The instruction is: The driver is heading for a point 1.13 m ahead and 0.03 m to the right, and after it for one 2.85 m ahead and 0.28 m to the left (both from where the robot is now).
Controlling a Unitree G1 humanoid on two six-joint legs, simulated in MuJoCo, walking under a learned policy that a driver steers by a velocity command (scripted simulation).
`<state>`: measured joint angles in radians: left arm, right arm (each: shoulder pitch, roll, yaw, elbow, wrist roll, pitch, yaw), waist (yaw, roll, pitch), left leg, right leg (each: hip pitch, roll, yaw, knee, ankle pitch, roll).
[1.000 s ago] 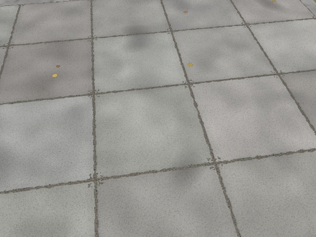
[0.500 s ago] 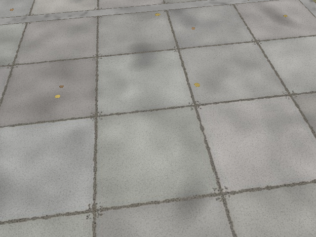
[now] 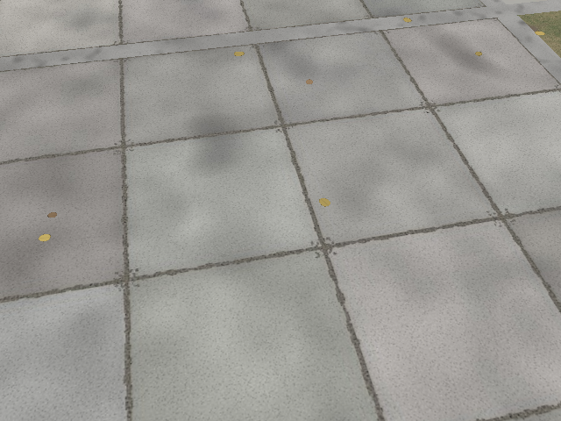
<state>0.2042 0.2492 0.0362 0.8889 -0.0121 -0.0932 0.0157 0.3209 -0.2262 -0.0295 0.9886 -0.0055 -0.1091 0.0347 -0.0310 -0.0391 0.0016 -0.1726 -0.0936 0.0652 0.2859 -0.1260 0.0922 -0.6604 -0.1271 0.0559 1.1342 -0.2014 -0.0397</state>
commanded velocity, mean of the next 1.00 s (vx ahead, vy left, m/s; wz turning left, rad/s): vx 0.50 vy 0.00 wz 0.00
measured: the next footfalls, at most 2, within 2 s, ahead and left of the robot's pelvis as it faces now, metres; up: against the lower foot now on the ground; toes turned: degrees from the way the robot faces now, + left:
right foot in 0.30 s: +0.34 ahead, -0.17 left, +0.00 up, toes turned -2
left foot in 0.86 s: +0.65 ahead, +0.07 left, +0.00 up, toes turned +3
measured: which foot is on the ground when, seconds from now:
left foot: down 0.00-0.32, up 0.34-0.84, down 0.86-1.00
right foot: up 0.00-0.28, down 0.30-0.88, up 0.90-1.00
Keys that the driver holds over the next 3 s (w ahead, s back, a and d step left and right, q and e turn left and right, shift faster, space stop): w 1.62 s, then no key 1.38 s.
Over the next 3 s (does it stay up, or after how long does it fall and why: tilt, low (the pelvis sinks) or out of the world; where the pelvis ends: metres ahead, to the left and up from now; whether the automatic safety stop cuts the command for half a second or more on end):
stays up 1.12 -0.06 -0.01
